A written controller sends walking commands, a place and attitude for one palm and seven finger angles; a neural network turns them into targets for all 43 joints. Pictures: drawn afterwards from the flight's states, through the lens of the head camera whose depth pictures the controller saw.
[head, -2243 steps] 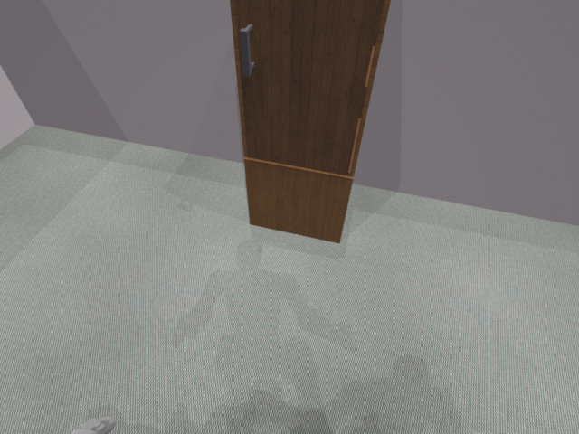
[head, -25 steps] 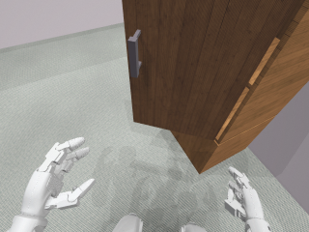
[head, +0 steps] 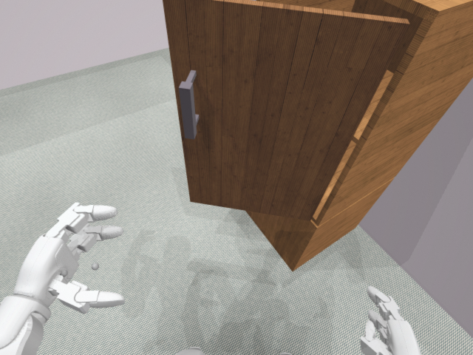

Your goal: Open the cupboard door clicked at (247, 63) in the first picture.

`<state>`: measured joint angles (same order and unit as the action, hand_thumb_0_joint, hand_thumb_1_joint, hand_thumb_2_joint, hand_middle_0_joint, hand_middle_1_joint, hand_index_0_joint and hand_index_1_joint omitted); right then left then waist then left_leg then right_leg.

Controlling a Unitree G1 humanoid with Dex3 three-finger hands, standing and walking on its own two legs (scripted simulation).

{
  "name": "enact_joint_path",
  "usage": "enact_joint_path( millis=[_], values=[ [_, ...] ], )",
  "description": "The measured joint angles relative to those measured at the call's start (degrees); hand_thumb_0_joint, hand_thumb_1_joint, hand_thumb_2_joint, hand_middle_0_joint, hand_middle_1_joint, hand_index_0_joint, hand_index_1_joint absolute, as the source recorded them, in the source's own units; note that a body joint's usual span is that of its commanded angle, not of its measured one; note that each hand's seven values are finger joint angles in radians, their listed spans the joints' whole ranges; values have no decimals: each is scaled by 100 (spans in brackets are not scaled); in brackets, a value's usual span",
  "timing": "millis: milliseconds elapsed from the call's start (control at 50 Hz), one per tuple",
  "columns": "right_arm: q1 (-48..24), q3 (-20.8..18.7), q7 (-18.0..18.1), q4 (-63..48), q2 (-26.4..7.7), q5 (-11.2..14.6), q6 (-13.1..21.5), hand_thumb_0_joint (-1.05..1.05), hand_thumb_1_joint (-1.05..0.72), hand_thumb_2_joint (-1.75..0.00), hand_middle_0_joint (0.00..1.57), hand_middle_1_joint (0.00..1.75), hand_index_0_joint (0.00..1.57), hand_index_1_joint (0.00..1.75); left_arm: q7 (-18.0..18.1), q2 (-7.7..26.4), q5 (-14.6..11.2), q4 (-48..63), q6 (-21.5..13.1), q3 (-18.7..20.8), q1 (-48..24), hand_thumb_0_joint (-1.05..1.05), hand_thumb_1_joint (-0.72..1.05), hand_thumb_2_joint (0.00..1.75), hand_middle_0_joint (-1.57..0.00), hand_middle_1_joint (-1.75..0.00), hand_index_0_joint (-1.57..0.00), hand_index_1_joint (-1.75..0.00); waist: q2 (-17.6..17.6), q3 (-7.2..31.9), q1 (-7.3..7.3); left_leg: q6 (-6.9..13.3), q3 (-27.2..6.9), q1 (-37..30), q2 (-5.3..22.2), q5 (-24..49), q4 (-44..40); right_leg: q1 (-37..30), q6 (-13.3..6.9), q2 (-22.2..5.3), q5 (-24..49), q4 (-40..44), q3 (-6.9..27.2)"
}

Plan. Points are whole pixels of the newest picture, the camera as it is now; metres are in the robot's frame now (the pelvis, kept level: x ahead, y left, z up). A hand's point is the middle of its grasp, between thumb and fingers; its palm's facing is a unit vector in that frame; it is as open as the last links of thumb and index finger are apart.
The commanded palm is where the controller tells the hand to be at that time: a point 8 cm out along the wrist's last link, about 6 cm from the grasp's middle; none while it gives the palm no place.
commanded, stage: raise the hand with hooked fingers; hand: left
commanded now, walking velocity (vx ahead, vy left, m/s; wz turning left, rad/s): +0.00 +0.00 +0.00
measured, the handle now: (191, 105) +0.55 +0.13 +0.11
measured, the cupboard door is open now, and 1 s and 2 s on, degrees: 48 48 48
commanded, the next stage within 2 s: move the hooked fingers beside the handle in 0.98 s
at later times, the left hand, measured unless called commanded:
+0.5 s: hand (61, 204) +0.29 +0.27 +0.13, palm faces -0.02 -1.00 -0.04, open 13.9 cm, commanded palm +0.26 +0.31 +0.13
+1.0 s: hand (73, 205) +0.29 +0.25 +0.12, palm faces -0.05 -1.00 -0.02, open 14.0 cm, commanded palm +0.27 +0.30 +0.13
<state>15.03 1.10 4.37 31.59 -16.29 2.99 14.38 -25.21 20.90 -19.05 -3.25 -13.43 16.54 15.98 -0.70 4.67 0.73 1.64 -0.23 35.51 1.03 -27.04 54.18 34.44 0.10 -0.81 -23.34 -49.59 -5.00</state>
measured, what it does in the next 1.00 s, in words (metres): stands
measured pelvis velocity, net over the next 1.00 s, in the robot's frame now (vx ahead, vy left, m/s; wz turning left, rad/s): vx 0.01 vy -0.02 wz -0.01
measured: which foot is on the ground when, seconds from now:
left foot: down 0.00-1.00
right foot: down 0.00-1.00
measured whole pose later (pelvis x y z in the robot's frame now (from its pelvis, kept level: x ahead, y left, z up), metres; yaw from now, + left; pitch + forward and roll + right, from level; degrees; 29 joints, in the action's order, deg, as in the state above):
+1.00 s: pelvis +0.01 -0.02 +0.03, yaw +0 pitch +5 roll -1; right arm 15.9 3.0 5.7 33.1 -16.2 3.4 12.3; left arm -33.5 25.9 -20.8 -24.3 -8.9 25.1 -4.5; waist -1.5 3.2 -0.2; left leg 0.5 0.4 25.0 1.3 -22.0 42.3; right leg 25.0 -1.0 -0.1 -19.2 -39.5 -4.4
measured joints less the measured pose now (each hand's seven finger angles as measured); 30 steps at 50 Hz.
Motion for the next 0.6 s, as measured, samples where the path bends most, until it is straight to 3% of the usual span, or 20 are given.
enact_joint_path(
  millis=[120,280,420,600],
  values=[
    [-16,114,-10,-79,86,9,43,1,-90,-90,20,30,20,30,51,118,-176,-146,49,344,-438,0,-35,37,-29,-111,-30,-110,-22,44,-57,-27,-22,-339,12,87,-276,-355,-15,24,90,294,-22],
    [-51,278,48,-52,93,24,-80,1,-90,-90,20,30,20,30,-380,318,-90,-1045,661,455,-1131,-1,-46,32,-30,-118,-30,-118,-148,-61,-148,-33,-14,-598,-10,244,-594,-596,-25,14,217,570,-17],
    [34,304,122,129,90,8,-109,1,-90,-90,21,30,20,30,-558,449,-189,-1361,423,752,-1663,-1,-49,30,-30,-120,-31,-120,-97,-133,-161,-76,-17,-808,13,329,-810,-788,-66,44,284,755,-19],
    [133,187,133,145,-79,56,-193,1,-90,-90,20,30,20,30,-872,708,-159,-2070,747,846,-2127,-1,-50,30,-30,-120,-30,-120,-127,-157,-66,-93,37,-934,14,450,-1071,-859,-84,53,380,940,33]
  ],
)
